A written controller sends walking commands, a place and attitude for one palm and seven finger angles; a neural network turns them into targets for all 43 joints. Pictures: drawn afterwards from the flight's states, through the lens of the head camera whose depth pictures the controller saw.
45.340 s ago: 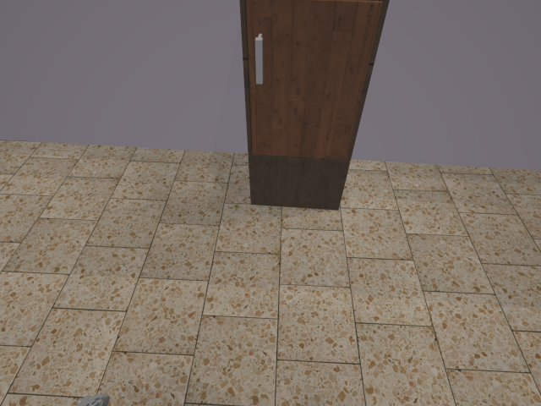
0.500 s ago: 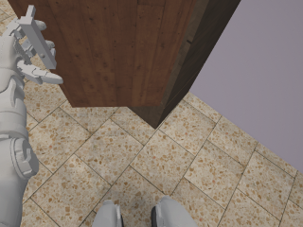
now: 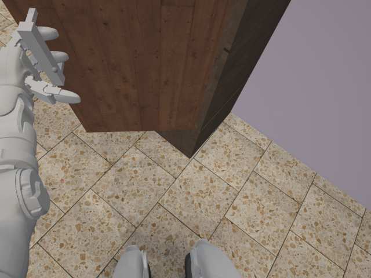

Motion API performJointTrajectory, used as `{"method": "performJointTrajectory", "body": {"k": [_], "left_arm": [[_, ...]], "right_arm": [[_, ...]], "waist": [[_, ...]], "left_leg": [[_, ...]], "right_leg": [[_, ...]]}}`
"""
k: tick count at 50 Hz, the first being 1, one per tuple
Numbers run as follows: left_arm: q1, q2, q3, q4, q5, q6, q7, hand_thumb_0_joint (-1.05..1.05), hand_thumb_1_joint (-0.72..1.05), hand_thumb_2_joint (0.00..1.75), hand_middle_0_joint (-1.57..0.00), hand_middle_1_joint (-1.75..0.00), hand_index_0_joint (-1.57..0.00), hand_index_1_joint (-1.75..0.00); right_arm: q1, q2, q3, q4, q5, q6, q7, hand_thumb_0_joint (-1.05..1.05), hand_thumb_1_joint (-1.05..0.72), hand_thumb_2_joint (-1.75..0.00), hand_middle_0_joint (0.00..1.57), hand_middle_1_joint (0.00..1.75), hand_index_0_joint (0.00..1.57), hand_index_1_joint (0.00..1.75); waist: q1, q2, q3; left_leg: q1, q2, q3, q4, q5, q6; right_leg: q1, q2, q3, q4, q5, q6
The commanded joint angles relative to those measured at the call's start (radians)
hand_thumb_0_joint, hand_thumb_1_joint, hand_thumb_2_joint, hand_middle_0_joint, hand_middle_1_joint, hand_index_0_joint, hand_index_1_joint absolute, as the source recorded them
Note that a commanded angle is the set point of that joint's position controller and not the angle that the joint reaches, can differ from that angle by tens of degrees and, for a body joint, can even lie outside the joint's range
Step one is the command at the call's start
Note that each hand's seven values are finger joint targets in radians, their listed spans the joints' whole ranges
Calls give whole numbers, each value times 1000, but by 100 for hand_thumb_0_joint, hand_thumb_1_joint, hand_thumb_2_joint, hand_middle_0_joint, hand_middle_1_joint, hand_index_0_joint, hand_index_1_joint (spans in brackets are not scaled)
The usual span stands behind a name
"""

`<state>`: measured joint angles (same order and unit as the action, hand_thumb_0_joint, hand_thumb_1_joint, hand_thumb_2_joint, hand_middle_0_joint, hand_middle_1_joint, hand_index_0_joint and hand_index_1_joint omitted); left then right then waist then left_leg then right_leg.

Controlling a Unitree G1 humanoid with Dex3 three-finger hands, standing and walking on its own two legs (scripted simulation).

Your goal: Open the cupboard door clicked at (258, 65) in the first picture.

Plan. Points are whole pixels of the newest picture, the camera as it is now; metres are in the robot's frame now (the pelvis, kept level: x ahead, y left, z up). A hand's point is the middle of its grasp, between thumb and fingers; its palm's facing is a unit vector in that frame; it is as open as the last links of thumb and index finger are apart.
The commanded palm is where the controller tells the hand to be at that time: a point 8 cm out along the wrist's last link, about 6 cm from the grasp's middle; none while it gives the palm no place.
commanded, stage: slide the fingers in behind the handle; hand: left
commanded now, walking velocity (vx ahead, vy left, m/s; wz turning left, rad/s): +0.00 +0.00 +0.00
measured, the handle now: (46, 50) +0.58 +0.23 +0.08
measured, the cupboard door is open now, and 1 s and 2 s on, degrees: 44 44 80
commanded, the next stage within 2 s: close the thumb around the handle in 0.16 s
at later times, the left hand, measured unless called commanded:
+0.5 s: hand (53, 69) +0.52 +0.21 +0.08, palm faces -0.02 -1.00 +0.00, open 12.4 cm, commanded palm +0.50 +0.25 +0.08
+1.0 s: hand (53, 70) +0.52 +0.21 +0.08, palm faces -0.01 -1.00 +0.00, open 5.8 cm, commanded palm +0.51 +0.25 +0.08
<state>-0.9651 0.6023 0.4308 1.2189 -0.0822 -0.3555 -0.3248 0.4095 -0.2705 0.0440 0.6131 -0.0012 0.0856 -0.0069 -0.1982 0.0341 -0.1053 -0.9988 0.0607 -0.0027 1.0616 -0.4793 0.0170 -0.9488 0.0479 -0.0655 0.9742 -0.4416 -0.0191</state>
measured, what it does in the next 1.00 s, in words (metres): stands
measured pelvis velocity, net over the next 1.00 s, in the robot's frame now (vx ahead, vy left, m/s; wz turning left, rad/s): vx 0.00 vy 0.01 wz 0.00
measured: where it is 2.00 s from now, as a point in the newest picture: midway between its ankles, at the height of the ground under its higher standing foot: outside the picture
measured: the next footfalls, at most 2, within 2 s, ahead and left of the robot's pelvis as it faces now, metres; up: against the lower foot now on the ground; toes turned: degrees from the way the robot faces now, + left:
none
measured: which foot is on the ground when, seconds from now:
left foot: down 0.00-1.00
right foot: down 0.00-1.00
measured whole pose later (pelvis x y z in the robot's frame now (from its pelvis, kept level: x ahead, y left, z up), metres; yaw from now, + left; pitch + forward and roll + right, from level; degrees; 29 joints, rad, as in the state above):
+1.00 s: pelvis +0.00 +0.01 +0.00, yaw +0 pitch +24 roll -4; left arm -0.98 0.58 0.41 1.23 -0.08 -0.37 -0.30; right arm 0.41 -0.27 0.04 0.62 -0.01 0.08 -0.01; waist -0.20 0.04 -0.11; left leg -1.01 0.05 0.00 1.08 -0.48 0.03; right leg -0.95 0.04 -0.06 0.98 -0.44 -0.01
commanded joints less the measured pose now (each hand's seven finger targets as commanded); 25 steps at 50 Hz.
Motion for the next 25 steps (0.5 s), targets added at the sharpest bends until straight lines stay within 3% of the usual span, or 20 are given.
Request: {"method": "performJointTrajectory", "body": {"k": [1, 2, 3, 4, 5, 6, 8, 11, 13, 14, 16, 18, 20, 23, 24, 25], "left_arm": [[-443, 284, 35, -225, -25, -84, -5, 0, -50, 30, -30, -120, -30, -120], [-430, 280, 33, -232, -27, -84, -8, 0, -50, 30, -30, -120, -30, -120], [-437, 248, 13, -248, -32, -90, -11, 0, -50, 30, -30, -120, -30, -120], [-410, 267, 30, -219, -27, -85, -11, 0, -50, 30, -30, -120, -30, -120], [-430, 250, 10, -210, -29, -78, -11, 0, -50, 30, -30, -120, -30, -120], [-438, 241, 5, -225, -31, -74, -14, 0, -50, 30, -30, -120, -30, -120], [-430, 290, 40, -218, -30, -75, -10, 0, -50, 30, -30, -120, -30, -120], [-466, 238, -12, -199, -21, -70, -6, 0, -50, 30, -30, -120, -30, -120], [-487, 256, 11, -234, -27, -86, -1, 0, -50, 30, -30, -120, -30, -120], [-473, 251, 11, -235, -27, -89, -2, 0, -44, 32, -30, -121, -30, -121], [-484, 208, -25, -214, -26, -84, -3, 0, -33, 37, -31, -122, -31, -122], [-446, 248, 19, -203, -25, -83, 5, 0, -22, 42, -32, -123, -32, -123], [-464, 224, -5, -210, -21, -76, 8, 0, -11, 47, -33, -124, -33, -124], [-443, 260, 34, -268, -24, -89, 15, 0, 6, 54, -34, -126, -34, -126], [-423, 237, 18, -261, -24, -87, 14, 0, 12, 56, -34, -127, -34, -127], [-412, 242, 25, -242, -24, -85, 16, 0, 17, 59, -35, -127, -35, -127]], "right_arm": [[194, -189, -65, -25, -6, -19, -12, 0, -90, -90, 20, 30, 20, 30], [192, -189, -64, -29, -5, -20, -11, 0, -90, -90, 20, 30, 20, 30], [192, -186, -65, -30, -6, -21, -10, 0, -90, -90, 20, 30, 20, 30], [193, -191, -67, -25, -5, -18, -11, 0, -90, -90, 20, 30, 20, 30], [192, -190, -65, -22, -4, -17, -11, 0, -90, -90, 20, 30, 20, 30], [190, -190, -66, -23, -4, -18, -10, 0, -90, -90, 20, 30, 20, 30], [193, -195, -64, -26, -5, -17, -13, 0, -90, -90, 20, 30, 20, 30], [189, -192, -62, -19, -4, -19, -14, 0, -90, -90, 20, 30, 20, 30], [196, -196, -65, -18, -10, -23, -15, 0, -90, -90, 20, 30, 20, 30], [196, -195, -68, -16, -10, -23, -14, 0, -90, -90, 20, 30, 20, 30], [193, -191, -64, -10, -10, -24, -10, 0, -90, -90, 20, 30, 20, 30], [202, -199, -67, -14, -12, -22, -10, 0, -90, -90, 20, 30, 20, 30], [197, -194, -65, -17, -11, -19, -8, 0, -90, -90, 20, 30, 20, 30], [202, -194, -70, -25, -15, -18, -6, 0, -90, -90, 20, 30, 20, 30], [197, -190, -69, -26, -13, -17, -2, 0, -90, -90, 20, 30, 20, 30], [198, -192, -68, -23, -12, -14, -2, 0, -90, -90, 20, 30, 20, 30]], "waist": [[-5, 138, -507], [5, 150, -513], [-3, 155, -520], [3, 147, -514], [-14, 137, -485], [-11, 153, -488], [-1, 135, -493], [-26, 154, -445], [-18, 154, -492], [-14, 177, -528], [-24, 180, -485], [-9, 154, -501], [-16, 162, -493], [9, 180, -549], [8, 191, -549], [7, 158, -519]], "left_leg": [[388, -32, -43, -76, 444, 21], [392, -34, -42, -79, 448, 19], [410, -33, -46, -77, 470, 20], [416, -30, -49, -78, 467, 17], [408, -28, -48, -79, 456, 19], [405, -31, -45, -80, 445, 19], [391, -31, -49, -80, 443, 21], [408, -27, -59, -84, 423, 17], [443, -25, -67, -78, 456, 16], [471, -24, -69, -75, 481, 11], [467, -22, -73, -78, 470, 8], [472, -22, -76, -78, 485, 9], [465, -22, -74, -81, 488, 9], [503, -21, -76, -79, 541, 5], [508, -22, -73, -82, 548, 2], [491, -20, -76, -84, 539, 3]], "right_leg": [[222, 17, 51, -95, 393, 4], [231, 17, 50, -92, 398, 1], [219, 18, 46, -87, 408, -2], [201, 17, 42, -89, 392, 0], [187, 17, 42, -95, 384, 4], [192, 17, 43, -98, 378, 4], [207, 19, 43, -92, 377, -2], [139, 17, 34, -97, 331, 1], [139, 19, 31, -87, 338, -4], [138, 17, 32, -85, 350, -2], [106, 19, 24, -87, 329, -2], [120, 21, 22, -84, 333, -6], [116, 18, 22, -86, 339, -1], [148, 21, 21, -78, 370, -7], [146, 21, 20, -81, 378, -4], [147, 22, 17, -83, 372, -4]]}}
